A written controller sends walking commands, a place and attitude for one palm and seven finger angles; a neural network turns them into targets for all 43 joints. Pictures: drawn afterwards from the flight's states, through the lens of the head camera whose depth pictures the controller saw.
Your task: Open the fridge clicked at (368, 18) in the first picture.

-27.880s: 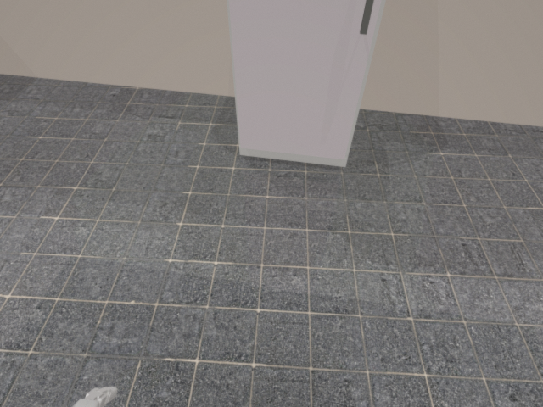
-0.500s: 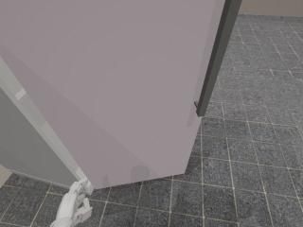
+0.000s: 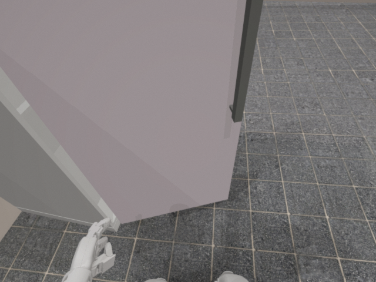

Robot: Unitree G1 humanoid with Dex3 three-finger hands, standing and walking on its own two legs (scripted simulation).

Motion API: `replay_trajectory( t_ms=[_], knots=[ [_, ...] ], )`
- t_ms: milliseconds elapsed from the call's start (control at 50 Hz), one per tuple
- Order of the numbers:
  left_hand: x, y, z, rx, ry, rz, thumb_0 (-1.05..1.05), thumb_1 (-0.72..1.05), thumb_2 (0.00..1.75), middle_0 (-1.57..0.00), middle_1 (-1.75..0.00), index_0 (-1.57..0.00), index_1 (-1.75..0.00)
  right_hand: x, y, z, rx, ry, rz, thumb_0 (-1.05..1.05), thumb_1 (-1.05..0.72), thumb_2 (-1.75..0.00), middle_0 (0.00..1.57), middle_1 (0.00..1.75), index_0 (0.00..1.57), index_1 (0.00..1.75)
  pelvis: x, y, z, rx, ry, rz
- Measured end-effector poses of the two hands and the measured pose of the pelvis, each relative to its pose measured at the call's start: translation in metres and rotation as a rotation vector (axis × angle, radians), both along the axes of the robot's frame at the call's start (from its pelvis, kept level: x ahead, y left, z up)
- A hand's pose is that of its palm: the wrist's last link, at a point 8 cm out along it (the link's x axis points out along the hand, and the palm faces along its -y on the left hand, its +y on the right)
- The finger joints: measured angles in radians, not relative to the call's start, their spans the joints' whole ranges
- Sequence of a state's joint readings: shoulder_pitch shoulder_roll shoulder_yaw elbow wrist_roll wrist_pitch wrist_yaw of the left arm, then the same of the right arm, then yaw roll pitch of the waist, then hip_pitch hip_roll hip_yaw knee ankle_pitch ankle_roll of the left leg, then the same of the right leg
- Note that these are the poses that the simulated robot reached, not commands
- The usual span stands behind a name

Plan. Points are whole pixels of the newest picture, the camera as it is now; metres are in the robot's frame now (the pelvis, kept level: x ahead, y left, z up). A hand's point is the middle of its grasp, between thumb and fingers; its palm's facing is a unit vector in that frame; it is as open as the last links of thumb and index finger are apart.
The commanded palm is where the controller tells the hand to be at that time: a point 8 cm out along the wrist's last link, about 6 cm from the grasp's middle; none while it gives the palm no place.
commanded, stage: step back with the hand held close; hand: right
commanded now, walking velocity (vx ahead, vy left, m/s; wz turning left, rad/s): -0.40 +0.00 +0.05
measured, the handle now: (244, 40) +0.57 -0.11 +0.23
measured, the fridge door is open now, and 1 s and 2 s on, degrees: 65 65 65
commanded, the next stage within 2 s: stop stepping back and stand still in 0.36 s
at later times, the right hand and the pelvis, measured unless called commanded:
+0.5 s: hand out of the picture +0.17 -0.25 +0.18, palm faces +0.23 +0.89 -0.41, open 7.5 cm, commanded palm +0.08 -0.30 +0.20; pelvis -0.09 -0.02 +0.02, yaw +8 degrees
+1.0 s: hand out of the picture +0.05 -0.30 +0.18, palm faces +0.37 +0.86 -0.35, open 7.5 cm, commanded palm -0.02 -0.34 +0.20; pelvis -0.19 -0.05 +0.01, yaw +5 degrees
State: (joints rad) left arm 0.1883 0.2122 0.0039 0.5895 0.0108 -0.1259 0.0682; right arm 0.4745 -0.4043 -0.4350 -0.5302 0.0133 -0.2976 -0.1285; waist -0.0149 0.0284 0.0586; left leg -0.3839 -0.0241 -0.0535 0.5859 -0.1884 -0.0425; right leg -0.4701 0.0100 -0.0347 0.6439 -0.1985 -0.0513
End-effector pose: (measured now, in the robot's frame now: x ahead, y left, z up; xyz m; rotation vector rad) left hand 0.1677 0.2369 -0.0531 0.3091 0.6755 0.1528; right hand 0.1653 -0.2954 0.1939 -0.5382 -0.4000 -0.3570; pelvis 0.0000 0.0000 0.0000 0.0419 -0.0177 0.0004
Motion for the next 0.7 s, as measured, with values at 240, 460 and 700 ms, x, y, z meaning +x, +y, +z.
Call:
replay_trajectory(
  t_ms=[240,460,700],
  knots=[
    [-0.037,-0.022,0.010,-0.048,-0.009,-0.013,0.01,0.90,0.90,-0.20,-0.30,-0.20,-0.30,-0.041,-0.016,0.015,0.025,-0.004,-0.035,0.01,-0.88,-0.90,0.21,0.31,0.21,0.30,-0.034,-0.004,0.015,0.037,0.063,0.046],
    [-0.105,-0.016,0.014,-0.005,0.014,0.120,0.01,0.90,0.90,-0.21,-0.30,-0.20,-0.30,-0.023,-0.002,-0.002,0.057,0.027,0.171,0.01,-0.88,-0.89,0.21,0.31,0.21,0.30,-0.080,-0.019,0.012,-0.006,0.034,0.122],
    [-0.203,-0.007,0.020,0.036,0.041,0.136,0.01,0.90,0.90,-0.20,-0.30,-0.20,-0.30,-0.135,-0.024,0.017,-0.060,0.140,0.092,0.01,-0.88,-0.89,0.21,0.31,0.21,0.30,-0.146,-0.028,0.019,-0.017,0.024,0.105]
  ],
)
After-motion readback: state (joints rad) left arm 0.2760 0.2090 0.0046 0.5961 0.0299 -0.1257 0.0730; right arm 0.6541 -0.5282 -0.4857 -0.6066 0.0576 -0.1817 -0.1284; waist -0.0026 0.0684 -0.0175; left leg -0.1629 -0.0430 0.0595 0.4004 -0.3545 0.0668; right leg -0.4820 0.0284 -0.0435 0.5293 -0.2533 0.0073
